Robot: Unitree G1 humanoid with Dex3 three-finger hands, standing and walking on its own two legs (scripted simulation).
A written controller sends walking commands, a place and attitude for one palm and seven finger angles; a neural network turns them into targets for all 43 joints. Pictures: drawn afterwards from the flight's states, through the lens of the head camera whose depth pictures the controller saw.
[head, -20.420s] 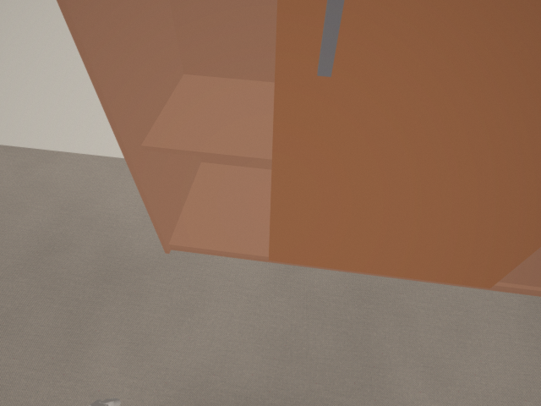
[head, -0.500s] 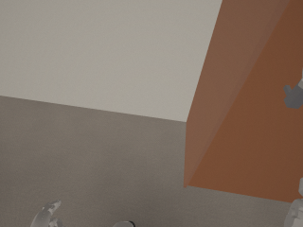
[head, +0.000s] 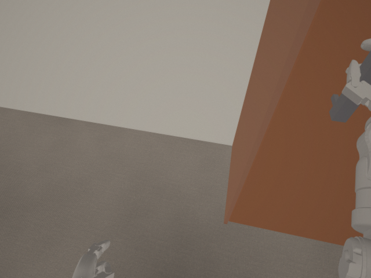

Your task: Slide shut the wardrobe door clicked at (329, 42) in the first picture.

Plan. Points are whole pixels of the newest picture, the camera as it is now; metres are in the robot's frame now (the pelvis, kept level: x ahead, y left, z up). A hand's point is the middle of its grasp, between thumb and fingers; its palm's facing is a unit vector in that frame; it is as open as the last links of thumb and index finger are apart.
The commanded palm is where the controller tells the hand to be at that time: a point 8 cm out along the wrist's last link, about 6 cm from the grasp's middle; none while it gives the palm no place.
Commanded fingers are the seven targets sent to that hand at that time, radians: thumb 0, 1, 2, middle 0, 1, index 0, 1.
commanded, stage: stop walking and hold the door there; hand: right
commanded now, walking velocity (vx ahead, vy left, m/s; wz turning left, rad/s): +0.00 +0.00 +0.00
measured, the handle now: (362, 70) +0.46 -0.27 +0.23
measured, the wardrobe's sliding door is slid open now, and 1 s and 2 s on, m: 0.00 0.01 0.01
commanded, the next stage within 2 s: loosen the grip on the handle in 1.56 s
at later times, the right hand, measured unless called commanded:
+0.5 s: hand (354, 83) +0.42 -0.25 +0.23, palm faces +0.40 +0.90 -0.19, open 6.4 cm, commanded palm +0.38 -0.31 +0.21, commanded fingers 0.00 -0.90 -0.90 0.45 1.40 0.45 1.40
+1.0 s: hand (359, 85) +0.42 -0.25 +0.23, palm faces +0.21 +0.97 -0.11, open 6.6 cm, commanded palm +0.39 -0.30 +0.21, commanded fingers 0.00 -0.90 -0.90 0.45 1.40 0.45 1.40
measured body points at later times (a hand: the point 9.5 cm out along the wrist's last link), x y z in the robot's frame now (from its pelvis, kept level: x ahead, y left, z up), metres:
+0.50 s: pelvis +0.00 +0.01 +0.00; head +0.02 +0.02 +0.45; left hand +0.10 +0.29 -0.11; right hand +0.40 -0.29 +0.24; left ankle +0.03 +0.14 -0.74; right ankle -0.01 -0.09 -0.73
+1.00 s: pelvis -0.01 -0.08 -0.01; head +0.03 -0.08 +0.44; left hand +0.14 +0.10 -0.13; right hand +0.40 -0.30 +0.24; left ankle +0.02 +0.00 -0.74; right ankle +0.02 -0.20 -0.74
